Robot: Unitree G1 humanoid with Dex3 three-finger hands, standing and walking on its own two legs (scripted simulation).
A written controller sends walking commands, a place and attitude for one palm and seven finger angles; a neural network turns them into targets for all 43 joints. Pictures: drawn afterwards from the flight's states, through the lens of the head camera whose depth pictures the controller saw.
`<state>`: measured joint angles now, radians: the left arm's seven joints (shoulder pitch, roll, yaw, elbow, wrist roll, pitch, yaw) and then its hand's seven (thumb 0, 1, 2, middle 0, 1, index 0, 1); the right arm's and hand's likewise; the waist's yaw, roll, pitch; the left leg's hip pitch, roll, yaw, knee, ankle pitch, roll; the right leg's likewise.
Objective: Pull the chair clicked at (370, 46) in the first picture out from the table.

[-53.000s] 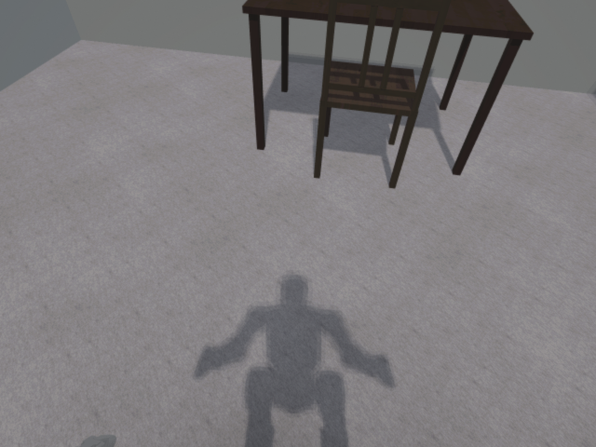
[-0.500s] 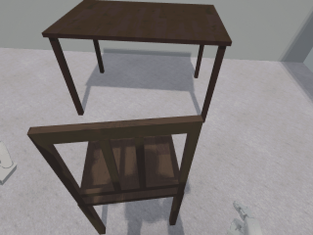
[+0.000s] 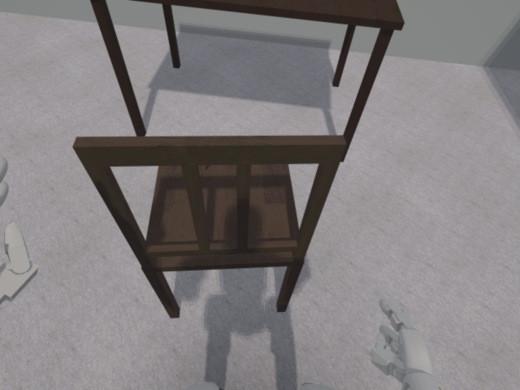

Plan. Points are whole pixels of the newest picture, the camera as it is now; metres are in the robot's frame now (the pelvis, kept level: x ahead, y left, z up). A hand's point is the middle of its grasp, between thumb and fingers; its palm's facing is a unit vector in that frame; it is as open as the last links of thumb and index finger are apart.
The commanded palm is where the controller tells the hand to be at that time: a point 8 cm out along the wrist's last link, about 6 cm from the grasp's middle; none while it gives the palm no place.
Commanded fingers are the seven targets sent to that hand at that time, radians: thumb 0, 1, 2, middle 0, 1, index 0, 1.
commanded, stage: stop stepping back and stand still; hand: left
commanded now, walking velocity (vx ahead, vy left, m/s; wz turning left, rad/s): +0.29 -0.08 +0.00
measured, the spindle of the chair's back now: (198, 211) +0.45 +0.15 -0.08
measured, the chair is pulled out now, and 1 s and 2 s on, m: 0.71 0.71 0.71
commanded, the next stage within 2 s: let the arm hang, fingers relaxed in 0.60 s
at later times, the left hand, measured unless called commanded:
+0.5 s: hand out of the picture +0.15 +0.26 +0.17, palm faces +0.43 -0.77 -0.47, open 7.4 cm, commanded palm +0.08 +0.29 +0.18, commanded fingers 0.00 0.90 0.90 -0.20 -0.30 -0.20 -0.30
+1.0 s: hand out of the picture +0.00 +0.15 -0.16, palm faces +0.12 -0.98 -0.15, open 6.8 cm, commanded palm none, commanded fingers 0.00 0.90 0.90 -0.20 -0.30 -0.20 -0.30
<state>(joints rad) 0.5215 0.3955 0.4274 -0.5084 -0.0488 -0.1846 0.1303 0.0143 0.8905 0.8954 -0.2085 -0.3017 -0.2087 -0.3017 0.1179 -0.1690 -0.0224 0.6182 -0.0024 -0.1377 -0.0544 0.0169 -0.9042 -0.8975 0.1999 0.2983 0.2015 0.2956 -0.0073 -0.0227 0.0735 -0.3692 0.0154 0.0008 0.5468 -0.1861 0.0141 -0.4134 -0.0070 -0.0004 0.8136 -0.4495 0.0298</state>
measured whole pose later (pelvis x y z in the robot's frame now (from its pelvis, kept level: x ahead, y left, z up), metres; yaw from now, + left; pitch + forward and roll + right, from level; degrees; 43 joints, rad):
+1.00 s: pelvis -0.06 -0.02 +0.00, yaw +3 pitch -2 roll -1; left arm 0.29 0.16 0.03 0.83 0.00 0.05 0.03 -0.04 1.01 0.89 -0.21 -0.30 -0.21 -0.30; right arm 0.22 -0.17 0.02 0.91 -0.02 0.00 0.00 0.01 -0.91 -0.90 0.20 0.30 0.20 0.30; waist 0.00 -0.04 0.04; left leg -0.27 -0.01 -0.04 0.54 -0.24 0.00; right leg -0.23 -0.01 -0.08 0.52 -0.26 -0.01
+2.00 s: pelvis -0.06 -0.04 +0.01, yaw +2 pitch -1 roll +0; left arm 0.33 0.13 -0.01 1.07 0.00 0.02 0.03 0.00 0.91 0.90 -0.20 -0.30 -0.20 -0.30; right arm 0.34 -0.11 0.00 1.09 -0.01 0.00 -0.04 0.01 -0.91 -0.90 0.20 0.30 0.20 0.30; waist 0.00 0.01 0.05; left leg -0.24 0.02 -0.03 0.48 -0.22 -0.02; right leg -0.21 0.01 -0.07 0.46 -0.24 -0.04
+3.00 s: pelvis -0.05 -0.04 +0.01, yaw +2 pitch -1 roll +0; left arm 0.33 0.12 -0.01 1.07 0.00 0.01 0.03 0.00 0.91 0.90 -0.20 -0.30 -0.20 -0.30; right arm 0.33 -0.10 0.00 1.10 -0.01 0.00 -0.04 0.01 -0.91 -0.90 0.20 0.30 0.20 0.30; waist 0.01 0.00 0.06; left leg -0.22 0.02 -0.03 0.47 -0.22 -0.02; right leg -0.19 0.01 -0.07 0.46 -0.25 -0.04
